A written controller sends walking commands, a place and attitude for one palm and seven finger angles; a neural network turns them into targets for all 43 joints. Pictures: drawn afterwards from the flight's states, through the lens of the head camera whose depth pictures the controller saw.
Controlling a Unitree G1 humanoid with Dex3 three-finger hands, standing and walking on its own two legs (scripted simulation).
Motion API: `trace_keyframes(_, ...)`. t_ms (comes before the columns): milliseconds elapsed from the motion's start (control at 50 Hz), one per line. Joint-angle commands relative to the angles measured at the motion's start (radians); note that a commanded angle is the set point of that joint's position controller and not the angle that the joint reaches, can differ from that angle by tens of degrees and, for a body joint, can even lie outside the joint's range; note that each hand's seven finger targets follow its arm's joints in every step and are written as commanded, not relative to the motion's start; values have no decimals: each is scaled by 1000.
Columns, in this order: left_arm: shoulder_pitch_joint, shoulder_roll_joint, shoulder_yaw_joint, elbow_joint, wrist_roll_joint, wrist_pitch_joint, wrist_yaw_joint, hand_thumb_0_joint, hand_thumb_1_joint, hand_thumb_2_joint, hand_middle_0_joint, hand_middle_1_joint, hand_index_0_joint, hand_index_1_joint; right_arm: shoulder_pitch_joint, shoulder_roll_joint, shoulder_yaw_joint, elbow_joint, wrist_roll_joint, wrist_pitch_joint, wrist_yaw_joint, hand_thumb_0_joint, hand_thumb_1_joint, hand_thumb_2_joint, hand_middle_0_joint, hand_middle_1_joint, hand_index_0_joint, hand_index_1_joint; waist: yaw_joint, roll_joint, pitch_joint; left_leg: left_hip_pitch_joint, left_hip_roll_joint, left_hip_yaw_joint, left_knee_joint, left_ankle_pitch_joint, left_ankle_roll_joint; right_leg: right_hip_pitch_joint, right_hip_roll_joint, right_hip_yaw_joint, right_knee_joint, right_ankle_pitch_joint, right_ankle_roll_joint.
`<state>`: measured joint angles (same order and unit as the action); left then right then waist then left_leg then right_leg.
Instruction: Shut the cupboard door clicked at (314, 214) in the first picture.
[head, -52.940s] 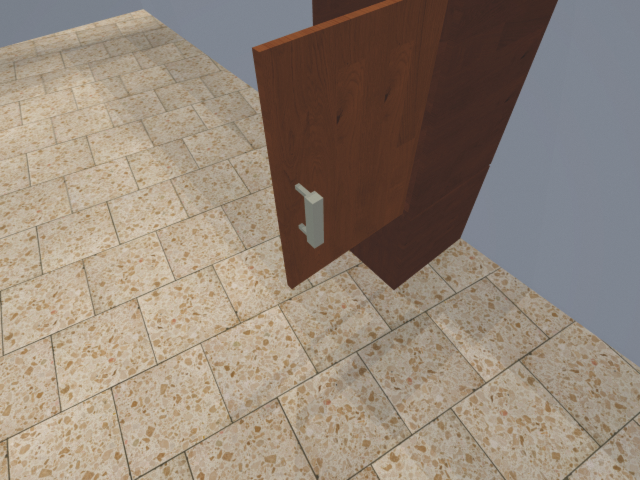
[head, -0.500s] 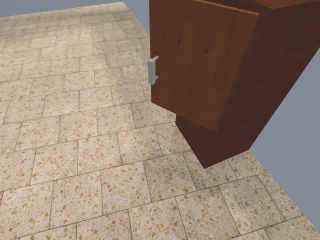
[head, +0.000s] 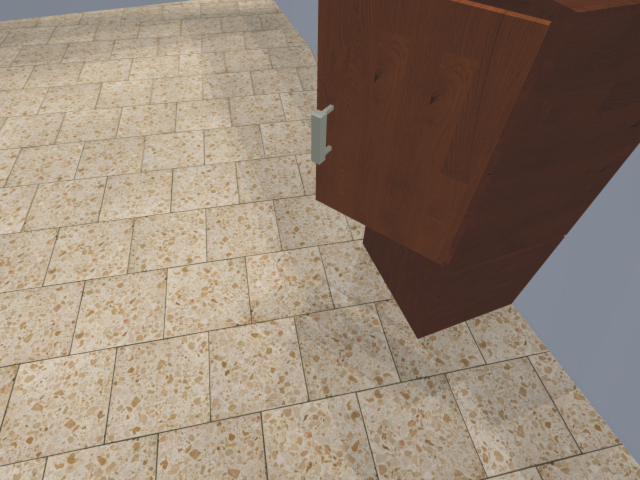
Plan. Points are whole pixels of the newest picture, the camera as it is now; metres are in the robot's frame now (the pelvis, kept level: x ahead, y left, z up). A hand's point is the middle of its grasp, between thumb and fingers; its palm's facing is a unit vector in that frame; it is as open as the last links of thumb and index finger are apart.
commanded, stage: walk to a spot facing it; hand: left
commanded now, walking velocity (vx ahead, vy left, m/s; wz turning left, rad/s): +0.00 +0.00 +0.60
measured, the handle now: (323, 134) +0.85 +0.03 -0.08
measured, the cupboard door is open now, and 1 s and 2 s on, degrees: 34 34 34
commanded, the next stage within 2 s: none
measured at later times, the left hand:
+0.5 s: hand out of the picture +0.04 +0.23 -0.16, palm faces +0.28 -0.92 -0.29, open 7.4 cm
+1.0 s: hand out of the picture -0.08 +0.16 -0.19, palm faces +0.63 -0.73 -0.26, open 7.4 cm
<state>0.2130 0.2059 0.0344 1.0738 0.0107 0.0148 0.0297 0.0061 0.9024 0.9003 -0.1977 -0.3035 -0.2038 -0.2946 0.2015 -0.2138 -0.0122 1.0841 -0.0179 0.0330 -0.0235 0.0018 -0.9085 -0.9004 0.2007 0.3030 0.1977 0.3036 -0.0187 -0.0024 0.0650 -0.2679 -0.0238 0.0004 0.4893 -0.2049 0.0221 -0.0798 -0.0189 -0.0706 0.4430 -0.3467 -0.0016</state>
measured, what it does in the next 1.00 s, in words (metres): steps on the spot, turning left: right foot, then left foot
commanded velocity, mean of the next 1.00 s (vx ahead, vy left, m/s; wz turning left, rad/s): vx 0.00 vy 0.00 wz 0.60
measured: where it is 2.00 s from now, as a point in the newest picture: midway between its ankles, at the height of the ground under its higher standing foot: outside the picture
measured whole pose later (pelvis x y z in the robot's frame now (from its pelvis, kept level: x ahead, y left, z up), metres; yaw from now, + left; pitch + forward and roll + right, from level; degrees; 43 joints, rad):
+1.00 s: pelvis +0.03 -0.02 -0.02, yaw +39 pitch +1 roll +2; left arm 0.28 0.23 0.06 0.90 0.02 0.03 0.02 0.01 0.90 0.90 -0.20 -0.30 -0.21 -0.30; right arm 0.09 -0.24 -0.05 0.87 -0.02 0.05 0.02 0.00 -0.91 -0.90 0.20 0.30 0.20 0.30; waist 0.01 -0.06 0.14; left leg -0.32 -0.01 0.08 0.63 -0.31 0.03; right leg -0.27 -0.16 -0.18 0.84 -0.51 0.04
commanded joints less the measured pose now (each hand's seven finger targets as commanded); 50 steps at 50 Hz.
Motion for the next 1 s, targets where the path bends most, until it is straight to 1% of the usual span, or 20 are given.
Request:
trace_keyframes(0, 86, 178, 61, -65, 8, 2, 16, 0, 900, 900, -200, -300, -200, -300, 5, -101, -42, -93, -1, -1, 3, 0, -900, -900, 200, 300, 200, 300, 36, -117, -30, -116, 49, -12, 216, 69, -17, 22, -263, 117, -40, 411, -132)
trace_keyframes(60, 27, 190, 69, -104, 20, 0, 21, 0, 900, 900, -200, -300, -200, -300, -5, -92, -56, -132, -1, 9, 12, 0, -900, -900, 200, 300, 200, 300, 17, -166, 12, -181, 76, 11, 358, -282, -31, 0, -367, 101, -16, 600, -194)
trace_keyframes(100, -20, 193, 73, -132, 19, 0, 19, 0, 900, 900, -200, -300, -200, -300, 60, -95, -60, -132, 1, 7, 22, 0, -900, -900, 200, 300, 200, 300, -30, -103, 12, -60, 94, 12, 158, -128, -27, -68, -321, 4, 133, 589, -121)
trace_keyframes(120, -15, 174, 71, -147, 11, 4, 15, 0, 900, 900, -200, -300, -200, -300, 141, -130, -65, -121, -7, -1, 24, 0, -900, -900, 200, 300, 200, 300, -59, 65, -31, 63, 141, -116, -7, 230, 22, -174, -211, -77, 341, 427, -35)
trace_keyframes(140, 11, 115, 59, -174, -4, 7, 8, 0, 900, 900, -200, -300, -200, -300, 189, -211, -79, -115, -15, -10, 17, 0, -900, -900, 200, 300, 200, 300, -54, 372, -37, 156, 326, -473, -117, 605, 142, -372, -33, -90, 593, -160, 49)
trace_keyframes(160, -28, 122, 54, -192, 1, 18, 14, 0, 900, 900, -200, -300, -200, -300, 203, -225, -84, -98, -12, -1, 5, 0, -900, -900, 200, 300, 200, 300, -59, 272, -62, 111, 375, -510, -189, 466, 190, -379, -25, 51, 692, -309, 30)
trace_keyframes(220, -54, 133, 68, -187, 15, 24, 0, 0, 900, 900, -200, -300, -200, -300, 79, -196, -79, -159, -17, -1, 2, 0, -900, -900, 200, 300, 200, 300, -18, 137, -1, -80, 289, -475, -277, -229, 137, -403, -64, 109, 712, -114, 25)
trace_keyframes(420, -40, 102, 58, -236, 14, 10, -6, 0, 900, 900, -200, -300, -200, -300, 61, -208, -101, -187, -17, 0, 7, 0, -900, -900, 200, 300, 200, 300, -15, 143, -132, 64, 202, -442, -206, -52, 145, -397, 5, 88, 432, -78, 50)
trace_keyframes(520, 88, 134, 69, -217, 7, 8, 0, 0, 900, 900, -200, -300, -200, -300, -25, -194, -110, -230, -10, 16, 13, 0, -900, -900, 200, 300, 200, 300, 49, 165, -135, -141, 106, -415, -137, -90, 78, -79, 48, 57, 79, 11, 32)
trace_keyframes(540, 132, 186, 79, -215, 15, -1, 4, 0, 900, 900, -200, -300, -200, -300, -31, -162, -108, -241, 0, 18, 18, 0, -900, -900, 200, 300, 200, 300, 71, 55, -147, -244, 35, -348, -21, -162, 26, 36, -41, 150, -101, -4, 2)
trace_keyframes(560, 108, 275, 99, -235, 33, -7, 11, 0, 900, 900, -200, -300, -200, -300, -2, -87, -105, -252, 7, 16, 19, 0, -900, -900, 200, 300, 200, 300, 61, -241, -119, -412, -102, -146, 287, -304, -59, 57, -333, 496, -258, -194, -108)
trace_keyframes(580, 10, 267, 82, -259, 24, 0, 15, 0, 900, 900, -200, -300, -200, -300, -17, -126, -112, -249, -10, 15, 22, 0, -900, -900, 200, 300, 200, 300, 39, -217, -40, -389, -68, -107, 566, -354, -57, -144, -462, 535, -284, -168, -164)
trace_keyframes(620, -110, 186, 64, -290, 17, -8, 15, 0, 900, 900, -200, -300, -200, -300, 26, -111, -111, -234, -19, 30, 37, 0, -900, -900, 200, 300, 200, 300, -36, -113, -11, -343, -17, -102, 742, -239, -56, -230, -336, 339, -211, -2, -150)
trace_keyframes(680, -59, 151, 57, -275, 16, -24, 18, 0, 900, 900, -200, -300, -200, -300, -1, -105, -93, -246, -6, 20, 47, 0, -900, -900, 200, 300, 200, 300, -23, -176, -36, -355, 27, -32, 669, -215, -81, -52, -277, 139, -58, 548, -141)
trace_keyframes(760, 121, 196, 75, -226, 18, -23, 18, 0, 900, 900, -200, -300, -200, -300, -123, -74, -67, -280, -1, 17, 50, 0, -900, -900, 200, 300, 200, 300, 63, -181, -70, -329, 17, 54, 432, -242, -80, 146, -283, 70, 31, 854, -111)
trace_keyframes(880, 120, 218, 89, -233, 21, -19, 12, 0, 900, 900, -200, -300, -200, -300, -89, -87, -64, -283, 3, 6, 48, 0, -900, -900, 200, 300, 200, 300, 39, -240, -110, -130, -2, 123, 147, -168, -41, 124, -302, -11, 139, 922, -80)
trace_keyframes(920, 96, 212, 86, -248, 7, -19, 6, 0, 900, 900, -200, -300, -200, -300, 40, -145, -79, -246, -6, -5, 46, 0, -900, -900, 200, 300, 200, 300, -42, -111, -180, 185, 31, 74, -40, 156, -6, -69, -263, -79, 363, 763, -11)
trace_keyframes(940, 74, 150, 73, -282, 0, -16, -2, 0, 900, 900, -200, -300, -200, -300, 113, -259, -110, -231, -12, -12, 42, 0, -900, -900, 200, 300, 200, 300, -82, 190, -228, 422, 297, -266, -42, 533, 114, -394, -128, -115, 594, 134, 57)
trace_keyframes(960, 2, 112, 48, -323, 1, -12, 2, 0, 900, 900, -200, -300, -200, -300, 178, -307, -120, -211, 1, -6, 32, 0, -900, -900, 200, 300, 200, 300, -106, 283, -240, 430, 437, -416, -54, 924, 237, -515, -75, -18, 731, -314, 68)
trace_keyframes(980, -15, 139, 57, -337, 9, 0, 8, 0, 900, 900, -200, -300, -200, -300, 157, -287, -110, -207, 0, 2, 27, 0, -900, -900, 200, 300, 200, 300, -87, 158, -205, 350, 438, -320, -53, 735, 245, -499, -109, 52, 740, -302, 56)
